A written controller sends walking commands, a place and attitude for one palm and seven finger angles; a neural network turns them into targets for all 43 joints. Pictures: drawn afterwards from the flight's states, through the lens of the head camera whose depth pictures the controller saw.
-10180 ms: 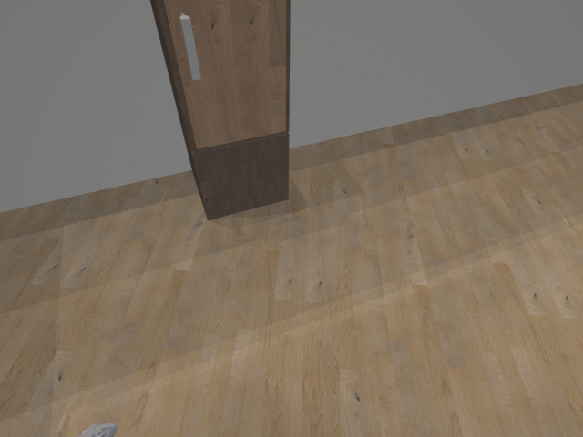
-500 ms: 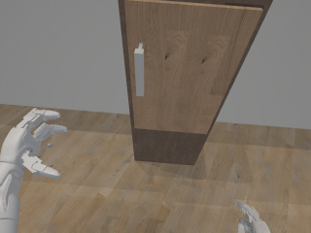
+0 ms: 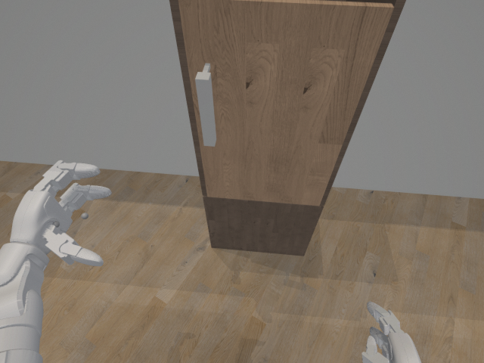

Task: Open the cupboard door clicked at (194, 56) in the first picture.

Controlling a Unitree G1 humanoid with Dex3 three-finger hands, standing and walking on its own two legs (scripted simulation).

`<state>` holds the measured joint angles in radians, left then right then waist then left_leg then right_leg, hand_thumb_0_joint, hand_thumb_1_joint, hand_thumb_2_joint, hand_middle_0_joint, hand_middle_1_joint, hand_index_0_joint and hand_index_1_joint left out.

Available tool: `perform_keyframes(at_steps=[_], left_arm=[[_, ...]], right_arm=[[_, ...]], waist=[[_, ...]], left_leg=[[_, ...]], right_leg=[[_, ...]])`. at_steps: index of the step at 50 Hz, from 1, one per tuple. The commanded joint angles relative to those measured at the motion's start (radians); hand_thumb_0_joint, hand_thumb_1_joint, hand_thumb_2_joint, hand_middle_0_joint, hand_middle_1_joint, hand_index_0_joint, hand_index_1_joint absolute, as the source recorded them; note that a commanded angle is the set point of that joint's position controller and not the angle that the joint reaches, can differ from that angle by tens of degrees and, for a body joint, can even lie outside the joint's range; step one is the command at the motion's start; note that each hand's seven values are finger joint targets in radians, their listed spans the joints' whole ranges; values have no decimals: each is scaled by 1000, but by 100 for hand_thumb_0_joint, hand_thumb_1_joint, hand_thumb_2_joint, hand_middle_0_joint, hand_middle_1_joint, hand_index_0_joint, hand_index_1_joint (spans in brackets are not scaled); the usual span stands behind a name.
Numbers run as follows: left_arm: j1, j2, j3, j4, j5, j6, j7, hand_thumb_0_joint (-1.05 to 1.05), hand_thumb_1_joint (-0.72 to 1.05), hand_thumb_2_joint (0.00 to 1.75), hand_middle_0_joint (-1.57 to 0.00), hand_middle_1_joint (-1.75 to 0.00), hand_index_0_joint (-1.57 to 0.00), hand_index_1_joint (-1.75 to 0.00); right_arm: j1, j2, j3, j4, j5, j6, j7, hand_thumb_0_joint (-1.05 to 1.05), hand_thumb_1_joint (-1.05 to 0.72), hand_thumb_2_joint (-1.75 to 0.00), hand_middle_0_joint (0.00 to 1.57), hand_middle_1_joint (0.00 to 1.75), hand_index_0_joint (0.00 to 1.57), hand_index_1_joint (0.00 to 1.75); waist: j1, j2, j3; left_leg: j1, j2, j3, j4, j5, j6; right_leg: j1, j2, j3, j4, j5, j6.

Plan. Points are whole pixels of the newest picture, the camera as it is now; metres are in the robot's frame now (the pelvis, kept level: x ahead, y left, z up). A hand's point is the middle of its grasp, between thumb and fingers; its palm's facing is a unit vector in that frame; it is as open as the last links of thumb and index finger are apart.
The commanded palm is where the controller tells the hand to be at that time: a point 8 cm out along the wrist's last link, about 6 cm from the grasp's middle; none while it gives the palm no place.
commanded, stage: move the hooked fingers beside the handle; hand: left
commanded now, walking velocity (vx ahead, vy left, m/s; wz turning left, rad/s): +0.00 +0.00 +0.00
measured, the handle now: (208, 106) +0.61 +0.12 +0.07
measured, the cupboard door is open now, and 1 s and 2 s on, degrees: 0 0 0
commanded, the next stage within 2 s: none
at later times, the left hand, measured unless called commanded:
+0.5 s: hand (121, 172) +0.40 +0.25 +0.08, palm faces -0.06 -1.00 +0.00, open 14.0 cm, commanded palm +0.38 +0.30 +0.08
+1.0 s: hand (150, 140) +0.49 +0.22 +0.08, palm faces -0.04 -1.00 +0.01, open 14.0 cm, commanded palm +0.47 +0.27 +0.08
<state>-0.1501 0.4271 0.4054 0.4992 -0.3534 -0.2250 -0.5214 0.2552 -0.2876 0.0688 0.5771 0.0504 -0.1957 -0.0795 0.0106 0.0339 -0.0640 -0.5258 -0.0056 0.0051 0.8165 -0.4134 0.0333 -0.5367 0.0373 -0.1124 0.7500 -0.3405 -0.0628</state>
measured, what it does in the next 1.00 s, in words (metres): stands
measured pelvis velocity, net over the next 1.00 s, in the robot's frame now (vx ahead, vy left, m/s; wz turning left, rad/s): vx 0.01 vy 0.03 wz -0.04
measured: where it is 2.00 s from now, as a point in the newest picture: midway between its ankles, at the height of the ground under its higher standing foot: outside the picture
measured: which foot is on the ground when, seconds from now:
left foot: down 0.00-1.00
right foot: down 0.00-1.00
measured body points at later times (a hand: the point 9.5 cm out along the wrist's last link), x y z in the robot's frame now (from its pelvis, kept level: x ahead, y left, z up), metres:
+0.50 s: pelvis +0.01 +0.01 +0.00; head +0.07 +0.02 +0.44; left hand +0.40 +0.30 +0.09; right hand +0.09 -0.26 -0.10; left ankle +0.00 +0.10 -0.71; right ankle +0.03 -0.08 -0.71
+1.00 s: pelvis +0.01 +0.03 -0.01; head +0.10 +0.04 +0.43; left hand +0.48 +0.27 +0.08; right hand +0.04 -0.24 -0.12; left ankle +0.00 +0.10 -0.71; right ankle +0.03 -0.08 -0.71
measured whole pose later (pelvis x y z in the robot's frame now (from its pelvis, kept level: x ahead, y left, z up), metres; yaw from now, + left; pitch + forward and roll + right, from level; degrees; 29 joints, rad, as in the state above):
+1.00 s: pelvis +0.01 +0.03 -0.01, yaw -2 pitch +15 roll -2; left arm -0.81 0.48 0.37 1.14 -0.15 -0.36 -0.32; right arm 0.37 -0.28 0.06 0.64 0.02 -0.02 -0.02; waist -0.12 0.01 -0.09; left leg -0.71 -0.01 0.05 0.87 -0.44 0.07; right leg -0.73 0.03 -0.07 0.81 -0.35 -0.03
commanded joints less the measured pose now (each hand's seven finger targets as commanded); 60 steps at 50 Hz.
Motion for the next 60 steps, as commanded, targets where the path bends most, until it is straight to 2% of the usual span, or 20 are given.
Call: perform_keyframes(at_steps=[1,6,7,11,22,23,26,28,29,31,34,37,40,42,45,49,52,55,58,60], left_arm=[[-432,300,62,-126,1,-60,6,0,-50,30,-30,-120,-30,-120],[-456,372,112,-55,19,-69,6,0,-50,30,-30,-120,-30,-120],[-474,350,93,-41,20,-70,5,0,-50,30,-30,-120,-30,-120],[-506,382,123,60,19,-75,8,0,-50,30,-30,-120,-30,-120],[-664,323,52,51,54,-122,50,0,-50,30,-30,-120,-30,-120],[-672,303,41,79,57,-121,59,0,-50,30,-30,-120,-30,-120],[-683,336,71,108,72,-127,87,0,-50,30,-30,-120,-30,-120],[-696,322,54,121,91,-129,102,0,-50,30,-30,-120,-30,-120],[-713,299,31,140,99,-130,109,0,-50,30,-30,-120,-30,-120],[-750,324,48,156,104,-139,122,0,-50,30,-30,-120,-30,-120],[-834,255,-18,177,121,-150,135,0,-50,30,-30,-120,-30,-120],[-883,287,1,276,132,-155,147,0,-50,30,-30,-120,-30,-120],[-976,237,-45,287,147,-175,162,0,-50,30,-30,-120,-30,-120],[-1011,278,-17,302,158,-190,172,0,-50,30,-30,-120,-30,-120],[-1055,293,-4,396,171,-197,191,0,-50,30,-30,-120,-30,-120],[-1121,340,13,484,204,-198,209,0,-50,30,-30,-120,-30,-120],[-1196,360,9,455,226,-220,212,0,-50,30,-30,-120,-30,-120],[-1210,352,13,455,220,-235,214,0,-50,30,-30,-120,-30,-120],[-1220,334,5,518,217,-219,211,0,-50,30,-30,-120,-30,-120],[-1241,362,14,553,230,-200,219,0,-50,30,-30,-120,-30,-120]], right_arm=[[-17,-137,-60,-114,4,-43,-21,0,-90,-90,20,30,20,30],[2,-137,-60,-109,3,-28,-12,0,-90,-90,20,30,20,30],[5,-132,-58,-110,4,-24,-10,0,-90,-90,20,30,20,30],[29,-143,-61,-107,2,-6,-5,0,-90,-90,20,30,20,30],[105,-150,-84,-90,1,35,7,0,-90,-90,20,30,20,30],[112,-149,-84,-85,0,39,7,0,-90,-90,20,30,20,30],[128,-157,-87,-78,-5,53,10,0,-90,-90,20,30,20,30],[135,-150,-86,-72,-6,64,14,0,-90,-90,20,30,20,30],[139,-148,-84,-70,-7,68,17,0,-90,-90,20,30,20,30],[148,-156,-86,-68,-10,78,20,0,-90,-90,20,30,20,30],[160,-149,-87,-54,-11,89,26,0,-90,-90,20,30,20,30],[185,-162,-87,-36,-14,106,28,0,-90,-90,20,30,20,30],[196,-157,-88,-26,-19,113,33,0,-90,-90,20,30,20,30],[215,-164,-92,-13,-25,122,37,0,-90,-90,20,30,20,30],[224,-165,-87,0,-28,139,40,0,-90,-90,20,30,20,30],[249,-171,-82,5,-35,159,42,0,-90,-90,20,30,20,30],[271,-172,-83,6,-43,172,46,0,-90,-90,20,30,20,30],[294,-172,-89,13,-51,187,53,0,-90,-90,20,30,20,30],[316,-176,-89,23,-51,204,57,0,-90,-90,20,30,20,30],[324,-181,-86,24,-53,215,56,0,-90,-90,20,30,20,30]], waist=[[-55,7,-193],[-27,55,-300],[-35,44,-301],[-35,-10,-271],[-65,52,-367],[-71,24,-349],[-62,28,-345],[-65,61,-353],[-73,58,-336],[-76,37,-337],[-100,99,-353],[-112,26,-329],[-125,74,-366],[-124,101,-413],[-139,41,-374],[-155,37,-365],[-165,122,-438],[-174,123,-509],[-191,91,-479],[-198,92,-440]], left_leg=[[-21,-3,-40,-97,156,2],[-27,-4,-32,-83,228,-1],[-28,-3,-27,-84,237,1],[-74,1,-26,-81,231,0],[38,8,-33,-101,314,1],[34,8,-36,-106,304,1],[44,11,-46,-108,350,-3],[64,15,-46,-109,370,-8],[61,17,-48,-113,361,-11],[63,20,-57,-107,375,-12],[127,29,-68,-102,410,-26],[100,35,-81,-96,397,-29],[141,34,-92,-87,418,-39],[183,41,-104,-71,485,-53],[100,35,-95,-67,397,-40],[27,28,-85,-53,353,-23],[82,32,-96,-31,430,-34],[127,39,-98,-6,509,-39],[97,41,-95,-3,496,-29],[37,35,-86,-6,430,-18]], right_leg=[[153,-37,179,-133,66,37],[232,-45,193,-101,174,35],[228,-44,189,-97,201,38],[224,-41,192,-90,210,40],[148,-14,126,-54,284,35],[138,-13,120,-58,273,37],[130,-8,110,-46,296,30],[112,-10,106,-45,298,31],[92,-9,100,-45,281,32],[84,-4,98,-38,283,29],[9,-4,88,-37,256,31],[-15,1,80,-29,235,30],[-53,-1,78,-20,225,31],[-76,3,77,-9,234,30],[-71,4,79,-6,216,33],[-68,2,89,3,220,35],[-96,6,90,23,239,32],[-98,13,89,28,275,36],[-107,18,87,21,278,39],[-103,15,92,18,265,39]])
